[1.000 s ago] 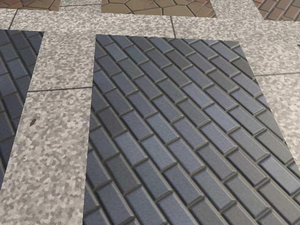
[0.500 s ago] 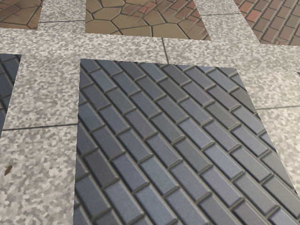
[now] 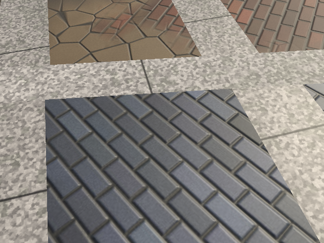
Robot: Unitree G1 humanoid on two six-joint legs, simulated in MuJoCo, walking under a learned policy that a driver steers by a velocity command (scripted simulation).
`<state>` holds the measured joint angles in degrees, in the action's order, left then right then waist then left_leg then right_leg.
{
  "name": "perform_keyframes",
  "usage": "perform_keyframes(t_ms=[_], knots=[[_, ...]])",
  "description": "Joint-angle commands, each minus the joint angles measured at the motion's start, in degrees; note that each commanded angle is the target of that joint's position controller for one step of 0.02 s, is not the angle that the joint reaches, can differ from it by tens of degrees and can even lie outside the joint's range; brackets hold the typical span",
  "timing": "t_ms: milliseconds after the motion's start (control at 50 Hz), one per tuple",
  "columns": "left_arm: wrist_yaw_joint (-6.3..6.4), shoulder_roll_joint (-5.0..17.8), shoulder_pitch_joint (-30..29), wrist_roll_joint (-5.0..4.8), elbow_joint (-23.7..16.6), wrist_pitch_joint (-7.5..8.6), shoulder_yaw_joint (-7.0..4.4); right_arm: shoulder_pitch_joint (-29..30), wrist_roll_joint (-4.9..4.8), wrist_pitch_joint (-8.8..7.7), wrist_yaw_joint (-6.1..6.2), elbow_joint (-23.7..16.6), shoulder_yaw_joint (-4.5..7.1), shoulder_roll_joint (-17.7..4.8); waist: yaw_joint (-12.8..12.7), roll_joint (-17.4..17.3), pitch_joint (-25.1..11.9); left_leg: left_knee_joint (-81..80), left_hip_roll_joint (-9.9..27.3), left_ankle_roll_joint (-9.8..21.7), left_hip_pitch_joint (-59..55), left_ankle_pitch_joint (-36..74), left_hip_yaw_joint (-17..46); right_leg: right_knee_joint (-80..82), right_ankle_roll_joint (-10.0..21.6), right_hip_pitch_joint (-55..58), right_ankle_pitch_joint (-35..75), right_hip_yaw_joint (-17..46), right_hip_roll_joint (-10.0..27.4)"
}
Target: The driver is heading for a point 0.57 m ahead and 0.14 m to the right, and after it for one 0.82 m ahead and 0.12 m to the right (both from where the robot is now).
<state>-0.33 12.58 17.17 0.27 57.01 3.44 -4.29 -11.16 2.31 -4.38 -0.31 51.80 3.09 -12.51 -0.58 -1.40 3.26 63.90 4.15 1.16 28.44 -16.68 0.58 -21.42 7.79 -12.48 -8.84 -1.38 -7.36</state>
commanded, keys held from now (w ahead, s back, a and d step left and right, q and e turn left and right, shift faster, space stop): w+e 0.90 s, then w+q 0.10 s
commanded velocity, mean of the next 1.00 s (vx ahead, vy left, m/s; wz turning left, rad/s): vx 0.50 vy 0.00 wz -0.54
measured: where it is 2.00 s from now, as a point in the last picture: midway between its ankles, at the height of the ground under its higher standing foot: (236, 180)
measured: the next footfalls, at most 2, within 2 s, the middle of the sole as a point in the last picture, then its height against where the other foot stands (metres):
left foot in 0.38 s outside the picture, level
right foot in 0.90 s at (224, 225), level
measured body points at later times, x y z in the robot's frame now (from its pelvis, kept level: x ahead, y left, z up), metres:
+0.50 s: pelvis +0.28 +0.04 +0.00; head +0.31 +0.04 +0.44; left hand +0.38 +0.30 -0.14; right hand +0.37 -0.25 -0.10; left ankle +0.35 +0.12 -0.74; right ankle +0.13 -0.04 -0.65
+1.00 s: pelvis +0.49 -0.10 -0.02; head +0.52 -0.13 +0.43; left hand +0.78 +0.00 -0.11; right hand +0.35 -0.32 -0.16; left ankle +0.42 +0.09 -0.65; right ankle +0.51 -0.17 -0.74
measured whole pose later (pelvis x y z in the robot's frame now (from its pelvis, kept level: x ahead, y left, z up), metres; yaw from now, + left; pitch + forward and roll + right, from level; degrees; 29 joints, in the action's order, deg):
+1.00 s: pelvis +0.49 -0.10 -0.02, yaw -34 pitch +1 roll +1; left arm -1.6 14.5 5.3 2.1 41.8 1.5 -2.6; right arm -20.9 0.4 -2.4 -0.1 49.2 2.4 -14.0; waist 3.1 -0.5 3.7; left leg 65.9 5.2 0.2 15.1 -24.9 -5.7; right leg -33.8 7.0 -23.0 -12.2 -5.1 -3.8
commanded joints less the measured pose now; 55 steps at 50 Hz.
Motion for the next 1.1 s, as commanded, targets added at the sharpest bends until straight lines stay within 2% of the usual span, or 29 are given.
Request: perform_keyframes(t_ms=[20, 80, 140, 260, 300, 340, 360, 380, 400, 420, 440, 460, 500, 580, 680, 780, 820, 840, 880, 900, 920, 940, 960, 980, 1000, 1020, 1040, 1060, 1100], knots=[[0.44, 7.65, 2.03, -0.37, -3.08, 1.35, -1.31, -2.70, 0.47, 1.51, -0.28, -2.95, 0.64, -3.34, 1.90, 2.72, -1.67, -4.58, 1.47, -2.43, 4.84, 3.19, 0.06, 11.23, 8.34, 1.82, 12.32, 17.16, 15.36], [0.30, 7.70, 5.88, -0.35, -3.24, 0.99, -1.28, 5.89, 0.13, 1.92, -0.42, -6.39, 0.64, -4.17, -0.80, 3.57, 0.13, -12.53, 1.51, -4.08, 9.69, 9.75, -0.39, 12.22, 6.74, 3.73, 11.37, 18.08, 14.48], [0.34, 8.05, 9.23, -0.29, -3.48, 0.71, -1.36, 11.11, -0.09, 1.97, -0.71, -8.72, 0.39, -4.30, -2.95, 4.35, -0.47, -18.03, 0.45, -4.25, 11.64, 14.53, -0.09, 10.61, 5.16, 8.13, 14.61, 18.71, 14.00], [1.15, 9.08, 12.88, 0.68, -4.41, 0.22, -1.57, 19.73, -0.77, 1.08, -1.11, -13.63, -0.56, -4.79, -5.50, 5.80, -0.18, -27.33, -2.68, -3.06, 11.34, 13.45, -0.07, 4.89, 5.19, 15.42, 23.31, 21.54, 14.76], [1.60, 10.12, 11.02, 0.83, -5.42, 0.20, -1.90, 17.54, -1.03, 0.48, -0.99, -14.04, -0.45, -5.93, -3.61, 6.63, -0.60, -31.77, -3.56, -1.88, 5.13, 11.61, 0.62, 2.37, 3.61, 14.70, 25.93, 22.75, 15.12], [1.32, 11.59, 7.20, 0.78, -6.84, 0.48, -2.29, 7.90, -1.26, -0.23, -0.19, -11.59, 0.43, -8.23, 0.99, 6.56, -4.37, -35.85, -6.35, 0.00, -10.66, 8.28, -0.44, -5.23, 0.98, 10.19, 34.35, 22.16, 13.17], [0.70, 11.56, 5.91, 0.26, -7.29, 0.93, -2.29, -0.01, -0.96, -0.98, 0.54, -9.68, 1.17, -10.05, 5.05, 3.64, -8.88, -39.14, -4.48, 1.63, -22.29, 10.55, 0.76, -15.53, -0.41, 6.56, 33.32, 19.64, 9.81], [0.22, 7.97, 6.02, -0.53, -9.42, 1.46, -1.33, -9.32, 0.49, -1.35, 1.64, -9.30, 2.15, -14.30, 8.06, -2.08, -17.73, -39.86, 8.31, 4.34, -36.17, 0.28, 12.85, -30.77, -1.44, -1.22, 17.56, 16.00, 6.43], [0.43, 3.10, 13.77, -2.46, -10.79, 1.04, -0.47, -8.83, 1.45, -0.56, 1.62, -9.70, 3.11, -18.97, 3.22, -16.18, -23.37, -45.40, 22.84, 11.08, -47.90, -0.55, 38.54, -45.54, -3.14, -18.46, -23.80, 9.24, -2.22], [1.02, 8.28, 13.01, -0.12, -9.28, 0.03, -0.93, -5.64, 0.46, 0.36, 1.26, -10.13, 2.73, -14.27, 1.82, -8.40, -18.21, -47.01, 21.49, 11.56, -41.38, -8.93, 42.19, -51.32, -2.48, -23.81, -20.72, 8.62, 3.57], [0.51, 8.70, 8.40, 0.74, -9.34, -0.36, -1.12, -1.79, -0.13, 0.45, 1.10, -10.90, 1.38, -8.89, 1.54, -1.82, -9.53, -48.52, 18.29, 10.03, -32.43, -8.47, 32.18, -50.67, -2.77, -23.76, -14.75, 7.99, 5.91], [-0.06, 7.61, 5.53, 0.86, -9.93, -0.51, -0.95, 0.01, -0.11, 0.30, 0.89, -10.62, 0.67, -6.60, 1.03, 0.21, -5.33, -50.03, 15.09, 8.72, -26.56, -1.66, 23.57, -48.22, -3.26, -22.57, -11.37, 7.31, 7.68], [-1.25, 6.79, 4.46, 1.82, -10.51, -1.75, -0.91, -1.46, -0.37, -0.32, 1.00, -9.09, 0.34, -6.08, -0.04, -4.26, -3.06, -51.96, 11.14, 6.68, -21.42, 8.21, 13.16, -45.69, -4.13, -20.13, -9.68, 6.26, 9.60], [-2.66, 5.68, -0.27, 1.82, -13.13, -3.25, -0.45, -5.06, -1.43, -2.12, 0.37, -7.28, 0.85, -7.25, -0.40, -4.34, -3.15, -53.97, 11.29, 7.59, -22.37, 19.46, 5.15, -44.62, -4.90, -24.32, -5.38, 5.04, 10.66], [-3.78, 4.69, -10.17, 1.63, -17.02, -3.10, 0.56, -8.20, -1.25, -1.93, 0.29, -5.63, 1.00, -7.55, 1.12, -3.48, -0.66, -55.28, 9.64, 7.16, -23.95, 23.25, -3.86, -33.47, -5.90, -28.15, 4.31, 2.45, 11.34], [-4.75, 4.09, -18.80, 1.85, -20.52, -2.75, 1.57, -11.62, -1.31, -1.38, 0.77, -4.09, 1.56, -9.76, 3.31, -3.49, 1.45, -54.35, 10.83, 5.83, -27.60, 26.68, -9.35, -19.00, -3.83, -23.52, 5.93, -2.84, 10.74], [-4.62, 4.67, -19.96, 2.21, -21.38, -2.80, 1.46, -13.13, -1.24, -0.60, 1.09, -3.24, 1.74, -10.62, 3.48, -3.59, 1.43, -51.26, 11.66, 5.24, -31.23, 33.58, -11.12, -15.83, -2.21, -21.88, 1.52, -4.70, 9.27], [-4.38, 5.00, -19.39, 2.38, -21.45, -2.84, 1.28, -13.42, -1.19, -0.16, 1.26, -2.92, 1.86, -11.36, 2.96, -4.11, 0.65, -47.93, 11.83, 4.85, -32.63, 42.18, -12.38, -14.59, -1.15, -19.49, -1.58, -5.89, 7.63], [-3.62, 6.49, -12.92, 2.68, -19.98, -2.57, 0.42, -13.82, -1.17, 0.88, 1.55, -2.52, 2.15, -13.21, -0.08, -5.02, -4.07, -34.96, 11.98, 4.40, -34.18, 57.57, -14.21, -12.39, 1.50, -10.76, -7.11, -7.43, 3.16], [-2.97, 7.71, -4.27, 3.06, -17.34, -2.01, -0.45, -13.14, -1.49, 1.40, 1.57, -2.96, 2.07, -13.46, -4.03, -3.29, -9.06, -22.91, 11.13, 3.37, -30.04, 54.62, -15.57, -7.98, 3.22, 0.59, -5.02, -6.86, 1.27], [-2.00, 11.42, 4.84, 3.87, -14.88, -1.67, -1.78, -13.98, -1.41, 1.38, 1.33, -4.45, 1.18, -10.93, -7.38, 2.48, -15.74, -6.82, 9.81, 1.91, -17.02, 35.16, -15.46, -5.20, 6.06, 17.10, -10.05, 5.72, 10.02], [-1.19, 16.87, 3.14, 2.84, -15.81, -1.73, -2.68, -16.38, -1.75, 1.11, -0.11, -8.35, -0.47, -3.83, -2.80, 15.69, -20.02, 11.58, -0.53, -1.18, 8.02, -16.66, -12.76, -1.00, 12.71, 33.20, -7.62, 35.80, 28.41], [-0.48, 15.62, 6.64, 1.41, -16.08, -2.27, -2.53, -10.06, -1.26, 1.14, 0.10, -8.55, 0.79, -9.34, -6.80, 5.41, -20.52, 15.82, -1.39, -0.79, 11.61, -12.78, -2.63, 3.64, 12.54, 30.65, -0.97, 39.68, 29.80], [0.07, 13.52, 3.42, 1.15, -14.68, -2.12, -1.93, -6.74, -2.37, 0.81, -0.04, -9.33, 0.62, -8.56, -4.99, 3.86, -12.66, 14.44, 1.09, -0.04, 13.30, -6.21, -1.17, 3.49, 10.96, 24.46, 8.06, 27.99, 27.71], [0.15, 10.50, 1.20, 0.99, -13.99, -1.50, -1.01, -7.62, -2.58, 0.44, -0.13, -8.33, 0.12, -7.55, -2.54, 2.31, -7.98, 9.41, 2.45, 0.37, 9.97, -3.53, -0.63, 4.59, 8.64, 16.50, 15.67, 21.12, 24.92], [0.20, 8.73, -0.98, 1.00, -13.68, -0.82, -0.35, -9.14, -1.94, 1.01, -0.34, -6.97, 0.15, -7.26, -0.21, 1.76, -5.83, 5.41, 3.55, 0.40, 6.35, -2.42, 0.08, 6.12, 6.06, 11.47, 17.67, 15.80, 22.24], [0.21, 7.28, -2.68, 0.83, -13.52, -0.22, 0.24, -12.10, -1.12, 2.09, -0.63, -5.58, 0.13, -7.09, 1.71, 3.18, -5.16, 3.45, 3.63, 0.09, 2.39, -1.56, 0.51, 8.07, 4.55, 7.34, 17.82, 12.07, 20.53], [0.12, 6.64, -2.55, 0.81, -13.12, 0.48, 0.54, -13.31, -0.85, 2.93, -1.00, -4.61, 0.29, -6.94, 2.12, 3.78, -4.86, 2.64, 2.99, -0.02, 0.30, -0.78, 0.85, 9.51, 3.79, 5.16, 18.43, 9.97, 19.79], [0.07, 7.64, -1.22, 0.65, -11.80, 1.52, 0.34, -12.67, -1.10, 3.68, -1.70, -4.27, 0.60, -6.34, 2.53, 3.91, -3.35, 1.06, 1.89, -0.03, 2.17, 2.31, 1.58, 11.74, 2.67, 4.85, 18.83, 6.67, 18.92]])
